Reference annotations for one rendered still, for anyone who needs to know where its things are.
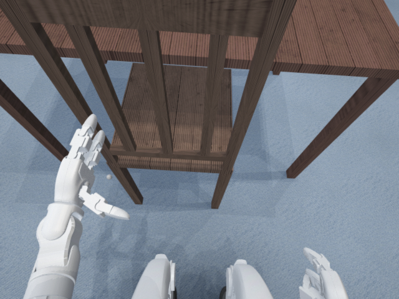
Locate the right robot thigh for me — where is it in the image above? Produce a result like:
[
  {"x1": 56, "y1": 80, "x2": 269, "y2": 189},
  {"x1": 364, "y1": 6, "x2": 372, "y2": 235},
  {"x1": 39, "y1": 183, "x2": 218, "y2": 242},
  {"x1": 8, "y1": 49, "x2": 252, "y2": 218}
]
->
[{"x1": 226, "y1": 264, "x2": 273, "y2": 299}]

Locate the chair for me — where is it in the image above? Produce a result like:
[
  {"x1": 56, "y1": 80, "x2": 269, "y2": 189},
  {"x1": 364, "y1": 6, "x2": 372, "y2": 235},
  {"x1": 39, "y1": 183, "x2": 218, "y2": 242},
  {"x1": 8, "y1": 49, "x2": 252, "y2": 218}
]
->
[{"x1": 0, "y1": 0, "x2": 297, "y2": 209}]

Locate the left robot hand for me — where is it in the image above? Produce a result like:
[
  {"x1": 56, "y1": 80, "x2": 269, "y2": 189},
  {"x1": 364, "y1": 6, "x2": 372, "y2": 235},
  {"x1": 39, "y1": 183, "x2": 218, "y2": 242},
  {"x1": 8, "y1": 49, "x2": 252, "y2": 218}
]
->
[{"x1": 54, "y1": 114, "x2": 130, "y2": 220}]

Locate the left robot thigh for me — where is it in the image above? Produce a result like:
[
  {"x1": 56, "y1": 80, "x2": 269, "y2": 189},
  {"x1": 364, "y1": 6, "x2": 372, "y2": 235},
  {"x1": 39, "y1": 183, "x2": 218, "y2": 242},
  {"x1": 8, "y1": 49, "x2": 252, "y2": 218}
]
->
[{"x1": 132, "y1": 259, "x2": 176, "y2": 299}]

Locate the right robot hand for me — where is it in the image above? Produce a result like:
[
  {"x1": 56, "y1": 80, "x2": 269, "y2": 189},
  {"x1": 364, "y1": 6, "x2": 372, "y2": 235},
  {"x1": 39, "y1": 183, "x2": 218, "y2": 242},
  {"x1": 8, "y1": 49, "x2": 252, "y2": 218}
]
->
[{"x1": 299, "y1": 247, "x2": 349, "y2": 299}]

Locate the table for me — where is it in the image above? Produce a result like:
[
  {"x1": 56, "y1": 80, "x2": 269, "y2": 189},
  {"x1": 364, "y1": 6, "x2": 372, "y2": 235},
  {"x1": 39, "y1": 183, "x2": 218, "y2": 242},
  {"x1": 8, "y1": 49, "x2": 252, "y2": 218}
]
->
[{"x1": 0, "y1": 0, "x2": 399, "y2": 179}]

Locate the robot thigh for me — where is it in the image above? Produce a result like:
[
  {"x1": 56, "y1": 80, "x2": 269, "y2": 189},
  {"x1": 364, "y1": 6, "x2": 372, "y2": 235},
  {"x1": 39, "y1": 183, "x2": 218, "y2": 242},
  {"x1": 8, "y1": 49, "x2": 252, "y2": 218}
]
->
[
  {"x1": 226, "y1": 264, "x2": 273, "y2": 299},
  {"x1": 132, "y1": 259, "x2": 176, "y2": 299}
]

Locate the robot left forearm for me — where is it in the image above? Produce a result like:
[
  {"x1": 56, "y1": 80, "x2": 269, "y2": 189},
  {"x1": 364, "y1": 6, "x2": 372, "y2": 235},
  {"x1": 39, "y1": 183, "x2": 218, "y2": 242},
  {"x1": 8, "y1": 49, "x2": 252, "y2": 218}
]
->
[{"x1": 23, "y1": 202, "x2": 84, "y2": 299}]

